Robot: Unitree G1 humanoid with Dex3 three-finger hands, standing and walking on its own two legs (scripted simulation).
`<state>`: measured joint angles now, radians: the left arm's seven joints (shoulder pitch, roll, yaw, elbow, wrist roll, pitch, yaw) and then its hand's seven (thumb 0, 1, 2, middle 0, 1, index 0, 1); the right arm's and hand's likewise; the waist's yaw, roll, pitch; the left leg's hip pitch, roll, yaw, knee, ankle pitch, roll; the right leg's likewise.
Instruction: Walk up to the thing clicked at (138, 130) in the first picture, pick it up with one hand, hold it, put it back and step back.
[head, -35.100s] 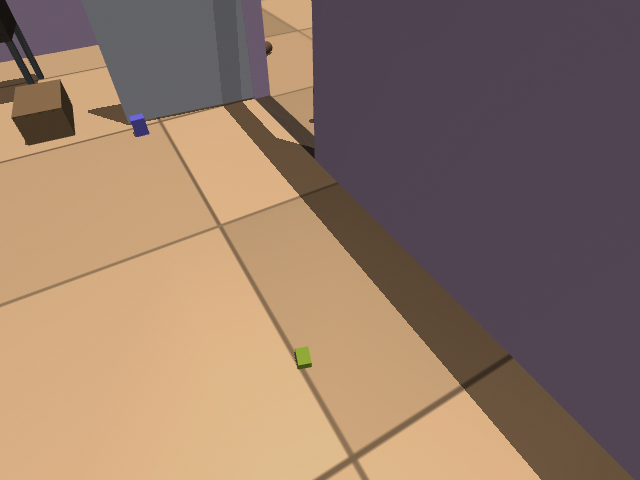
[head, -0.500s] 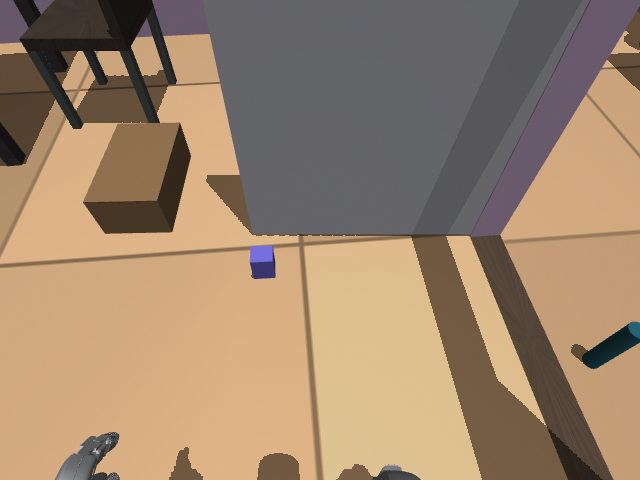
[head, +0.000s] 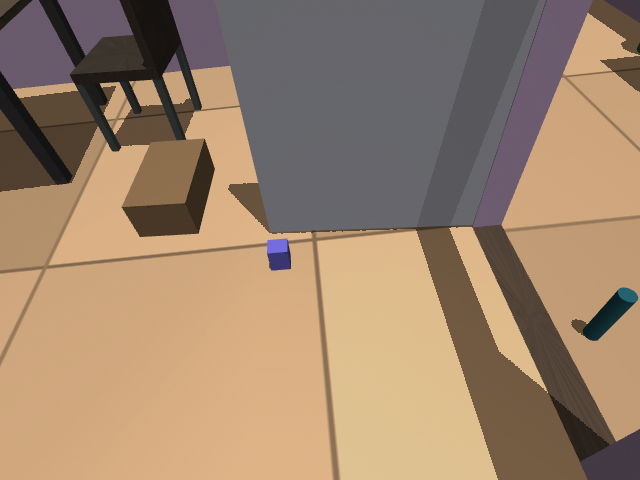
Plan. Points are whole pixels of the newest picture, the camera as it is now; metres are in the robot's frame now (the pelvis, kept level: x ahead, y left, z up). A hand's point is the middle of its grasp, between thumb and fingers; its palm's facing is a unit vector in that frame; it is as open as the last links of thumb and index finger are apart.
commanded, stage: step back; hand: left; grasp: from above
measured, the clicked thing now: (279, 254) +1.03 +0.28 -0.71
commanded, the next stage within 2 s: stand in 0.94 s
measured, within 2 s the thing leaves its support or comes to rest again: neither
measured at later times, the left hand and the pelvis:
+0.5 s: hand out of the picture +0.03 +0.28 -0.14, palm faces +0.06 -0.93 -0.36, open 7.4 cm; pelvis -0.02 +0.01 +0.00, yaw +3 degrees
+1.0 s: hand out of the picture +0.13 +0.29 -0.13, palm faces +0.01 -0.93 -0.38, open 7.4 cm; pelvis +0.02 +0.03 +0.01, yaw +1 degrees
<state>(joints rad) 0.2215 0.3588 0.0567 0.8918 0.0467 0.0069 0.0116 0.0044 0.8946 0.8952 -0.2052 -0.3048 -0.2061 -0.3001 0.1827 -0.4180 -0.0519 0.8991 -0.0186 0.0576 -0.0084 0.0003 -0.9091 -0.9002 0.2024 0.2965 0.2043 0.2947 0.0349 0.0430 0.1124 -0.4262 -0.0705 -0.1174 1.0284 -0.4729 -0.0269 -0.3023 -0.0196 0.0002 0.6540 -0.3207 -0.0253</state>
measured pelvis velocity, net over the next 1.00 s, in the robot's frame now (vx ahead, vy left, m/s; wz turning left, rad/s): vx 0.02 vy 0.03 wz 0.01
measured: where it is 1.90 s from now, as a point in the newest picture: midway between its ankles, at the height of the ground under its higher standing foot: outside the picture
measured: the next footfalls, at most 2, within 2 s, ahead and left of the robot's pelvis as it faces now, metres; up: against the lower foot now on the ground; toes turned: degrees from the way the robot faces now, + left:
left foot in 0.10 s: +0.05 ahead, +0.15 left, +0.00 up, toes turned +2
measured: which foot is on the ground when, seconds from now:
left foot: up 0.00-0.08, down 0.10-1.00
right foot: down 0.00-1.00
